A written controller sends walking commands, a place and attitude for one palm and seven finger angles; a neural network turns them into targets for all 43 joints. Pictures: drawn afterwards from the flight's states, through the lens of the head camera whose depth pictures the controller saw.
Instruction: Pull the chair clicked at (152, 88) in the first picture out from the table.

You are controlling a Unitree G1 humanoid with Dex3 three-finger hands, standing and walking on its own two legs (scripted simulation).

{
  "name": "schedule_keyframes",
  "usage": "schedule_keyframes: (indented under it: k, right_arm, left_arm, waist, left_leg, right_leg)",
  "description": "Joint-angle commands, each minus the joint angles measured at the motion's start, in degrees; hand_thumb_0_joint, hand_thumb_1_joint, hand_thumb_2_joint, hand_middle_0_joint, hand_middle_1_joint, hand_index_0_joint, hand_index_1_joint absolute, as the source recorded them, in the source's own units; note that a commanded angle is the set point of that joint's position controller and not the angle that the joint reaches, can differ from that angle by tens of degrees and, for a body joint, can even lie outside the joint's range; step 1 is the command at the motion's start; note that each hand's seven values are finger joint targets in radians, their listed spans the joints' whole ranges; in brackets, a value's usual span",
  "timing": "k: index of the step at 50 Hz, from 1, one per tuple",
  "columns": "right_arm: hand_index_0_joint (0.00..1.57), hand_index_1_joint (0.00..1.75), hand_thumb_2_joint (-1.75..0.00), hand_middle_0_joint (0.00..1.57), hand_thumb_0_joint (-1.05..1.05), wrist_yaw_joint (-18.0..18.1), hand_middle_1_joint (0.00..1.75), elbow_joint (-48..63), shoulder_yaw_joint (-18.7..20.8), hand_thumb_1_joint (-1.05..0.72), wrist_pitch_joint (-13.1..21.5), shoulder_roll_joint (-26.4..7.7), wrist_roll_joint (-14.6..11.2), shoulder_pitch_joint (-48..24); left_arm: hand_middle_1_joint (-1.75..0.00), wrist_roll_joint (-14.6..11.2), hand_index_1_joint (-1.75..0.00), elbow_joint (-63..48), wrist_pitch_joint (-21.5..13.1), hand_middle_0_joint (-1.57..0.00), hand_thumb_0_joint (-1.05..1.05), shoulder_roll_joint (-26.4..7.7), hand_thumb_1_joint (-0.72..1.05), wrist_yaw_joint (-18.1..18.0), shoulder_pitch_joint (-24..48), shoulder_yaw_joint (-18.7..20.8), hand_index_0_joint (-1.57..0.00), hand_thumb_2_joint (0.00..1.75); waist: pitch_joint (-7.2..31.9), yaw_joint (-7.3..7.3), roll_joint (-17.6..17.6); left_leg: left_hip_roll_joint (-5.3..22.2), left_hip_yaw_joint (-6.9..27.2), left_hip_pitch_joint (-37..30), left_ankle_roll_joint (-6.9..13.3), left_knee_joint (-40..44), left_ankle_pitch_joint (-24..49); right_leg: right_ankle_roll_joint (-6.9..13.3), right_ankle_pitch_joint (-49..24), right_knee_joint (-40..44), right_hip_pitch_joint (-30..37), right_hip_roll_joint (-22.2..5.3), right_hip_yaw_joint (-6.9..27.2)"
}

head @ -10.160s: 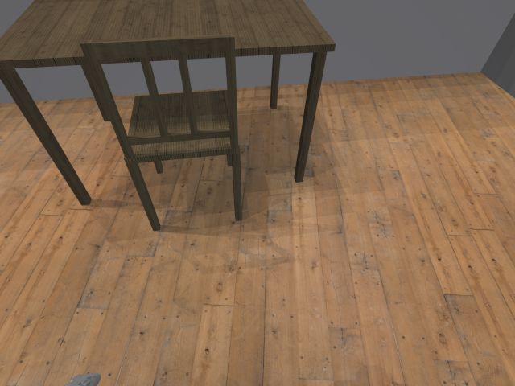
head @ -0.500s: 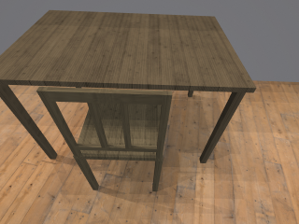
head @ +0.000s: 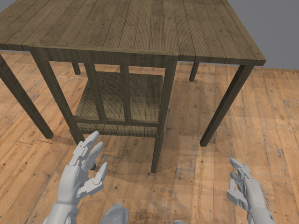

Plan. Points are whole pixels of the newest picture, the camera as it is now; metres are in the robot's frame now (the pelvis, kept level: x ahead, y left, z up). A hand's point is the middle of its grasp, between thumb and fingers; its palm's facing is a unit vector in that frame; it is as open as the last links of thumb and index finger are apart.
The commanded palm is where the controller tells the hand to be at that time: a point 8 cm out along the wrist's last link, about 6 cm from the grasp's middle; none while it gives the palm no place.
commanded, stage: raise the hand toward the chair's back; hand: left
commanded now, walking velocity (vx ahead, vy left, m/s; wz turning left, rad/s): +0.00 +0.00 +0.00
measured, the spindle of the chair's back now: (96, 94) +0.53 +0.22 +0.00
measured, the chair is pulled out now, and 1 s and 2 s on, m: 0.00 0.00 0.00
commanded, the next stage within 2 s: aim the fingers beside a spindle in 1.72 s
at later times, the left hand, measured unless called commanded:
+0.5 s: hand (81, 180) +0.22 +0.18 +0.03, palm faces +0.04 -1.00 -0.03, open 13.2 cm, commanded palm +0.19 +0.24 +0.04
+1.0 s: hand (67, 172) +0.23 +0.21 +0.04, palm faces +0.04 -1.00 -0.04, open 16.7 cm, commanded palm +0.21 +0.27 +0.05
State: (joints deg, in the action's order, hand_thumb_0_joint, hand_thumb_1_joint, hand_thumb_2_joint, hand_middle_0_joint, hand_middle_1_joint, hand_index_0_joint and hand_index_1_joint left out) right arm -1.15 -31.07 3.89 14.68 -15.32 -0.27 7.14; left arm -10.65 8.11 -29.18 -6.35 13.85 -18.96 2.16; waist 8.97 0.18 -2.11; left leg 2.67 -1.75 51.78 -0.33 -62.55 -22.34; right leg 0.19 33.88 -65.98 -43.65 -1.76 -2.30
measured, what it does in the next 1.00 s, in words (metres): stands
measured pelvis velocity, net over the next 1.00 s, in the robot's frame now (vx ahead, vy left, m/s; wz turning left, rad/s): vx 0.00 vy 0.02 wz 0.02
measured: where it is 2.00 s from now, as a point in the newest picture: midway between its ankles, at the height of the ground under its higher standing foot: outside the picture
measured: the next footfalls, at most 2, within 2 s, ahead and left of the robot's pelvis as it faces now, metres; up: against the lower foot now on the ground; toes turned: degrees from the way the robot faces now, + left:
none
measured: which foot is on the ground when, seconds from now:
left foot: down 0.00-1.00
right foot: down 0.00-1.00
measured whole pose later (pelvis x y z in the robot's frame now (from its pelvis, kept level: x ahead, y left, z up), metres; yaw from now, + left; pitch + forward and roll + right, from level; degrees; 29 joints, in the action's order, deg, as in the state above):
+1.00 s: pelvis +0.00 +0.02 +0.00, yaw +1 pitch +13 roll -4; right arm 3.2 -31.1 -2.3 12.6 -11.7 -0.6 10.1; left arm -13.7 0.9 -19.8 -13.8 12.4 -19.3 8.9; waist 7.3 -0.2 1.9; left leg 2.8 1.6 54.7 0.8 -65.3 -23.7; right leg -0.6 33.3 -63.7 -43.1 -0.8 -5.4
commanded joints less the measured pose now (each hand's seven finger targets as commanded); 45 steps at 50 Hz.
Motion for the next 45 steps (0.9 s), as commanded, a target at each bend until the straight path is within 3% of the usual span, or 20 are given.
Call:
schedule_keyframes:
  k: [1,2,3,4,5,7,8,10,11,13,17,18,20,22,25,27,28,34,41,45]
  right_arm:
    - [0.2,0.3,-0.9,0.2,0.0,1.1,0.3,13.9,0.6,-0.9,-0.6,-4.0,-0.9,-3.5]
    - [0.2,0.3,-0.9,0.2,0.0,1.9,0.3,13.5,0.5,-0.9,-1.0,-4.1,-0.6,-2.0]
    - [0.2,0.3,-0.9,0.2,0.0,2.6,0.3,13.6,0.3,-0.9,-1.0,-3.7,-0.4,-0.9]
    - [0.2,0.3,-0.9,0.2,0.0,3.1,0.3,12.9,-0.2,-0.9,-0.9,-3.1,-0.2,0.1]
    - [0.2,0.3,-0.9,0.2,0.0,3.6,0.3,12.1,-0.8,-0.9,-0.5,-3.1,0.0,1.1]
    - [0.2,0.3,-0.9,0.2,0.0,4.8,0.3,10.1,-1.6,-0.9,0.7,-3.6,0.0,1.4]
    - [0.2,0.3,-0.9,0.2,0.0,5.2,0.3,9.1,-1.9,-0.9,1.5,-3.8,-0.1,1.7]
    - [0.2,0.3,-0.9,0.2,0.0,5.9,0.3,7.8,-2.4,-0.9,2.6,-4.2,-0.5,1.5]
    - [0.2,0.3,-0.9,0.2,0.0,6.3,0.3,7.4,-2.5,-0.9,2.9,-4.2,-0.7,1.3]
    - [0.2,0.3,-0.9,0.2,0.0,6.4,0.3,7.5,-2.7,-0.9,2.6,-4.2,-1.1,0.7]
    - [0.2,0.3,-0.9,0.2,0.0,6.4,0.3,7.4,-2.0,-0.9,1.9,-3.0,-1.0,-1.6]
    - [0.2,0.3,-0.9,0.2,0.0,6.2,0.3,7.8,-2.1,-0.9,2.0,-2.7,-0.9,-1.0]
    - [0.2,0.3,-0.9,0.2,0.0,5.8,0.3,6.7,-1.8,-0.9,1.9,-2.3,-0.7,-0.6]
    - [0.2,0.3,-0.9,0.2,0.0,5.7,0.3,5.8,-1.3,-0.9,2.0,-2.4,-0.4,-0.9]
    - [0.2,0.3,-0.9,0.2,0.0,5.4,0.3,5.1,-1.1,-0.9,2.6,-3.4,-0.5,0.5]
    - [0.2,0.3,-0.9,0.2,0.0,5.5,0.3,5.1,-0.8,-0.9,3.1,-4.1,-0.6,0.9]
    - [0.2,0.3,-0.9,0.2,0.0,5.4,0.3,5.2,-0.8,-0.9,3.4,-4.5,-0.6,1.4]
    - [0.2,0.3,-0.9,0.2,0.0,5.2,0.3,5.5,-0.5,-0.9,3.4,-4.9,-0.6,1.8]
    - [0.2,0.3,-0.9,0.2,0.0,4.9,0.3,6.8,-1.3,-0.9,1.8,-5.0,-0.5,2.0]
    - [0.2,0.3,-0.9,0.2,0.0,5.1,0.3,7.5,-1.8,-0.9,0.9,-5.2,-0.6,2.0]
  left_arm:
    - [-0.23,-0.7,-0.23,-23.1,1.2,-0.15,0.0,-8.4,0.43,-4.7,-3.8,5.6,-0.15,0.7]
    - [-0.22,-0.4,-0.22,-27.4,0.9,-0.15,0.0,-10.0,0.41,-6.1,-1.0,6.2,-0.15,0.69]
    - [-0.22,-0.2,-0.22,-31.7,-0.1,-0.15,0.0,-9.4,0.39,-6.8,1.5,4.7,-0.15,0.68]
    - [-0.22,0.1,-0.22,-32.8,-1.0,-0.15,0.0,-8.7,0.36,-6.9,2.5,3.2,-0.15,0.67]
    - [-0.21,0.0,-0.21,-33.6,-1.9,-0.14,0.0,-9.0,0.34,-6.6,4.8,2.5,-0.14,0.66]
    - [-0.2,-0.1,-0.2,-31.3,-2.5,-0.14,0.0,-8.7,0.29,-4.8,8.5,0.7,-0.14,0.64]
    - [-0.2,-0.7,-0.2,-28.8,-2.2,-0.14,0.0,-8.9,0.27,-3.3,8.4,0.7,-0.14,0.63]
    - [-0.19,-1.9,-0.19,-23.9,0.2,-0.13,0.0,-10.0,0.22,-0.5,7.4,1.5,-0.13,0.61]
    - [-0.19,-2.4,-0.19,-21.4,2.0,-0.13,0.0,-10.2,0.2,0.5,5.9,2.3,-0.13,0.6]
    - [-0.18,-3.3,-0.18,-18.2,6.1,-0.13,0.0,-10.8,0.15,1.5,3.0,4.6,-0.13,0.58]
    - [-0.17,-4.7,-0.17,-18.0,10.3,-0.12,0.0,-14.2,0.06,-1.1,-1.9,11.9,-0.12,0.54]
    - [-0.16,-4.7,-0.16,-21.5,9.6,-0.11,0.0,-13.1,0.04,-2.0,-1.3,11.0,-0.11,0.53]
    - [-0.16,-4.3,-0.16,-21.4,8.2,-0.11,0.0,-12.3,-0.01,-3.8,-2.0,11.0,-0.11,0.51]
    - [-0.15,-3.6,-0.15,-18.8,6.4,-0.1,0.0,-12.7,-0.06,-4.9,-2.2,11.7,-0.1,0.49]
    - [-0.14,-3.4,-0.14,-17.7,3.2,-0.1,0.0,-11.5,-0.13,-3.9,-1.0,9.5,-0.1,0.46]
    - [-0.13,-3.1,-0.13,-17.8,2.1,-0.09,0.0,-12.0,-0.17,-3.2,-0.6,9.1,-0.09,0.44]
    - [-0.13,-3.5,-0.13,-19.5,1.6,-0.09,0.0,-11.8,-0.2,-2.9,-0.2,8.6,-0.09,0.43]
    - [-0.11,-3.9,-0.11,-21.7,2.2,-0.08,0.0,-12.6,-0.34,-2.8,-0.7,9.7,-0.08,0.37]
    - [-0.08,-3.1,-0.08,-20.0,4.3,-0.06,0.0,-12.8,-0.5,-2.9,1.3,9.5,-0.06,0.3]
    - [-0.08,-3.5,-0.08,-19.2,5.3,-0.06,0.0,-13.2,-0.5,-1.9,3.0,10.0,-0.06,0.3]
  waist:
    - [9.6,-3.61,6.6]
    - [9.9,-2.08,4.6]
    - [11.1,-1.06,6.6]
    - [9.6,0.13,8.8]
    - [9.0,1.42,8.7]
    - [7.5,3.83,5.6]
    - [7.0,4.0,5.3]
    - [6.8,3.78,4.9]
    - [7.6,3.21,3.4]
    - [8.3,1.41,3.7]
    - [11.8,-2.3,2.0]
    - [13.0,-2.14,3.1]
    - [11.2,-1.77,3.2]
    - [8.8,-1.22,0.8]
    - [6.4,0.25,2.5]
    - [7.5,0.49,2.9]
    - [9.2,0.47,4.9]
    - [12.0,0.22,6.8]
    - [9.6,0.74,6.9]
    - [9.1,0.95,6.5]
  left_leg:
    - [-2.0,1.8,-9.5,1.6,5.9,-2.2]
    - [-1.6,2.5,-8.8,1.9,4.5,-2.6]
    - [-1.2,3.1,-10.2,2.1,3.6,-2.1]
    - [-1.0,3.5,-10.5,2.2,2.8,-1.9]
    - [-0.9,3.9,-9.9,2.5,1.7,-1.8]
    - [-0.4,4.4,-7.8,2.7,-0.4,-3.6]
    - [-0.6,4.4,-6.5,2.6,-1.0,-4.7]
    - [-0.8,4.4,-4.5,2.5,-1.2,-7.0]
    - [-0.9,4.4,-4.2,2.5,-1.1,-6.6]
    - [-1.2,4.3,-4.4,2.3,0.4,-6.1]
    - [-1.2,3.9,-6.9,2.3,2.4,0.1]
    - [-1.3,3.8,-8.1,2.4,2.9,1.8]
    - [-1.1,3.7,-8.8,2.1,3.6,3.5]
    - [-1.0,3.7,-7.3,2.1,3.4,3.0]
    - [-1.1,3.4,-7.1,2.0,3.5,1.2]
    - [-0.8,3.7,-8.5,2.2,4.1,1.3]
    - [-1.0,3.8,-9.9,2.2,4.5,1.7]
    - [-0.9,4.3,-14.1,2.1,5.7,5.1]
    - [-0.6,5.3,-15.3,1.8,7.5,3.7]
    - [-0.6,5.5,-15.8,1.8,8.0,3.0]
  right_leg:
    - [1.8,-6.8,9.5,-4.1,2.1,0.5]
    - [1.6,-5.7,9.9,-5.4,2.6,1.4]
    - [1.7,-5.3,9.8,-6.2,2.7,1.5]
    - [1.8,-5.1,9.9,-7.5,2.7,1.3]
    - [1.7,-4.8,10.4,-8.6,2.8,1.5]
    - [1.3,-2.1,10.7,-11.5,3.3,1.7]
    - [1.2,-0.1,11.5,-11.3,3.2,2.3]
    - [1.1,3.4,12.9,-10.9,3.0,3.0]
    - [1.0,3.8,13.5,-9.9,2.8,3.4]
    - [1.0,4.3,14.5,-7.5,2.5,3.2]
    - [0.9,-0.8,15.3,-1.4,2.1,3.2]
    - [0.9,-3.6,14.6,-0.9,2.0,2.4]
    - [0.9,-6.8,13.9,-1.1,2.1,1.4]
    - [0.6,-6.4,13.8,-2.5,2.2,1.2]
    - [0.8,-4.5,13.9,-4.6,2.1,1.2]
    - [0.9,-5.0,13.2,-5.3,2.3,0.3]
    - [1.0,-5.9,12.7,-4.9,2.3,-0.1]
    - [1.1,-10.6,11.7,-3.6,2.5,-1.8]
    - [1.1,-10.0,12.2,-4.2,2.8,-2.7]
    - [1.1,-9.8,12.9,-3.7,3.1,-2.8]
